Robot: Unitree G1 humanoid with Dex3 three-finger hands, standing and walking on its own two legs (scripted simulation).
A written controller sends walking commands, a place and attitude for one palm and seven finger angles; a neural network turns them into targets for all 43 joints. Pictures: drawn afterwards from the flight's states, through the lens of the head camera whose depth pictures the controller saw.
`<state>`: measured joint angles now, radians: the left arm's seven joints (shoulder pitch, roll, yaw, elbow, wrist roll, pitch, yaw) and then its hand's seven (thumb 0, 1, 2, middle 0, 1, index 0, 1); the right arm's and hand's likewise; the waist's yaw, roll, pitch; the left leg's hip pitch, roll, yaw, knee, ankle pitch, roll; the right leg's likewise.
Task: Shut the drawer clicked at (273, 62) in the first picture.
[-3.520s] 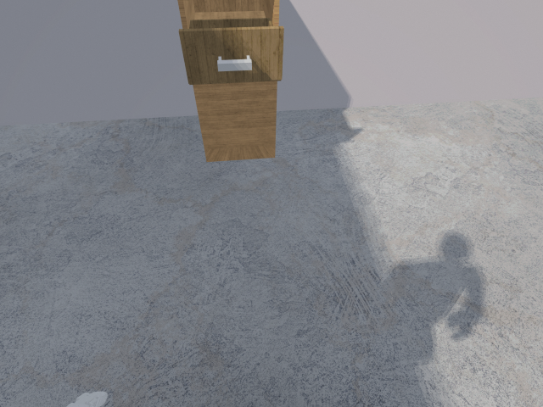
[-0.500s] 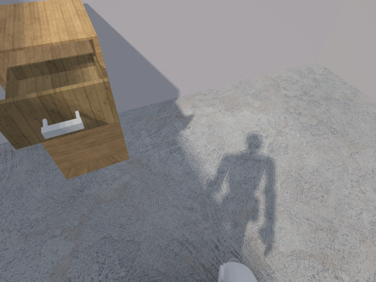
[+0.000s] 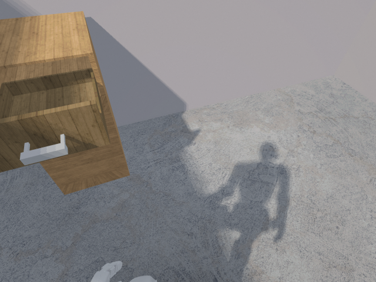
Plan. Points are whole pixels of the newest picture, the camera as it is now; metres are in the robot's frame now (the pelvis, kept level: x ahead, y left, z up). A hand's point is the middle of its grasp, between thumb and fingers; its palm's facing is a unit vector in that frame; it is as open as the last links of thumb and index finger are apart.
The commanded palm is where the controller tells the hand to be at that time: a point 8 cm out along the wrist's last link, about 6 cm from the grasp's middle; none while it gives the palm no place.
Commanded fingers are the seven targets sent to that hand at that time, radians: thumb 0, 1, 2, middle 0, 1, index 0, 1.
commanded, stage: turn to face it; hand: left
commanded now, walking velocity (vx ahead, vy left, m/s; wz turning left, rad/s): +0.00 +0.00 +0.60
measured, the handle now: (45, 147) +0.47 +0.43 -0.04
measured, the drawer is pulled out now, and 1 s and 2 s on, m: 0.30 0.30 0.30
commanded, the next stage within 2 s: take the last steps up to it in 0.62 s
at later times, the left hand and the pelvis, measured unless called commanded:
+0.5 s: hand out of the picture +0.00 +0.24 -0.15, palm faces +0.27 -0.91 -0.31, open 7.4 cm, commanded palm none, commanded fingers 0.00 0.90 0.90 -0.20 -0.30 -0.20 -0.30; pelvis +0.01 +0.01 +0.01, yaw +13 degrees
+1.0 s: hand out of the picture -0.10 +0.19 -0.18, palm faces +0.45 -0.87 -0.21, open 7.3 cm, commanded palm none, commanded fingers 0.00 0.90 0.90 -0.20 -0.30 -0.20 -0.30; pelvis -0.01 +0.02 +0.00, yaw +22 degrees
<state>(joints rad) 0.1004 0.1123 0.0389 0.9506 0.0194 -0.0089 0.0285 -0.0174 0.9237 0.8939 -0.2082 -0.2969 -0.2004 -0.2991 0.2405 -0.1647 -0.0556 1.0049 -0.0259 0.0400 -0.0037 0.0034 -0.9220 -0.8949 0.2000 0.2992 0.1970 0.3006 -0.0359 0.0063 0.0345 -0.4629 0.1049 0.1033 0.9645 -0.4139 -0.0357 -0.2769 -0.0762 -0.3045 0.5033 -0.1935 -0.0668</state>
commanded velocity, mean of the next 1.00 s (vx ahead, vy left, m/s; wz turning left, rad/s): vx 0.09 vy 0.01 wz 0.27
